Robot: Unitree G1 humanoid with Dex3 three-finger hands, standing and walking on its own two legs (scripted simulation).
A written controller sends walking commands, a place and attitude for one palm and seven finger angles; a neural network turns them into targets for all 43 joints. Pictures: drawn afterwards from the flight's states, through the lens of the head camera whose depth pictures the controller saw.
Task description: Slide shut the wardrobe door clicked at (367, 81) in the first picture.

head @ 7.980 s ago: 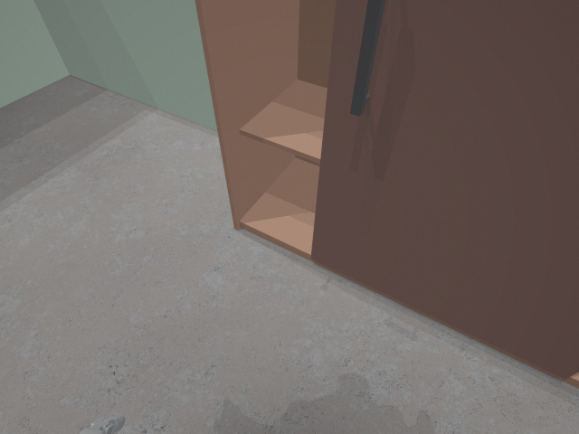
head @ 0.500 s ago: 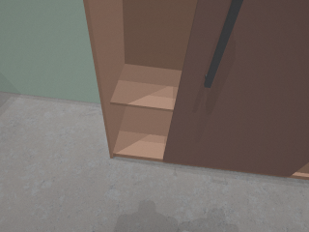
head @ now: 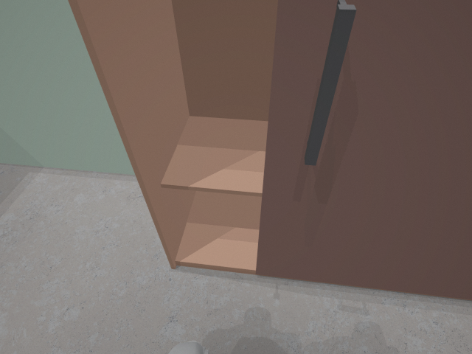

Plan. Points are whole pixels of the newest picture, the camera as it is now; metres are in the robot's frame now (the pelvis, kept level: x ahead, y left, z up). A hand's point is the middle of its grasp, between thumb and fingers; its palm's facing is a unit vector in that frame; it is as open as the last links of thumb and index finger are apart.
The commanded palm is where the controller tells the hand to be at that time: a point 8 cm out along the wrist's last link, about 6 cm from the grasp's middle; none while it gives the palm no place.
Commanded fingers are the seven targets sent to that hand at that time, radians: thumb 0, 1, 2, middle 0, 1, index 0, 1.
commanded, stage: come to a stop and stand still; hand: right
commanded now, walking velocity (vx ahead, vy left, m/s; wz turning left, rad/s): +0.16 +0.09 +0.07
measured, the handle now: (323, 94) +0.55 -0.15 +0.18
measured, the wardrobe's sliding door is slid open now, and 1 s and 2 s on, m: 0.37 0.37 0.37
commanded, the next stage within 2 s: look again from close up in 1.60 s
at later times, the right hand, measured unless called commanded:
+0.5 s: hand out of the picture +0.12 -0.15 -0.16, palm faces +0.06 +0.96 -0.27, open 7.3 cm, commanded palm none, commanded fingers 0.00 -0.90 -0.90 0.20 0.30 0.20 0.30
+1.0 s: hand out of the picture -0.06 -0.20 -0.18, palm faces +0.01 +0.99 -0.17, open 7.4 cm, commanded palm none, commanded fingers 0.00 -0.90 -0.90 0.20 0.30 0.20 0.30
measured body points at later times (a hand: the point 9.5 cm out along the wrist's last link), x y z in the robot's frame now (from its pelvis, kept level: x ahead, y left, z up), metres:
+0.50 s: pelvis +0.03 +0.04 -0.01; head +0.06 +0.07 +0.44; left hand +0.07 +0.28 -0.18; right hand +0.12 -0.20 -0.14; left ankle +0.15 +0.14 -0.74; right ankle -0.01 -0.12 -0.68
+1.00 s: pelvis -0.02 -0.02 +0.01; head -0.02 -0.04 +0.46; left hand -0.09 +0.19 -0.14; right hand -0.06 -0.25 -0.16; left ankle -0.06 +0.12 -0.69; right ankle -0.04 -0.11 -0.74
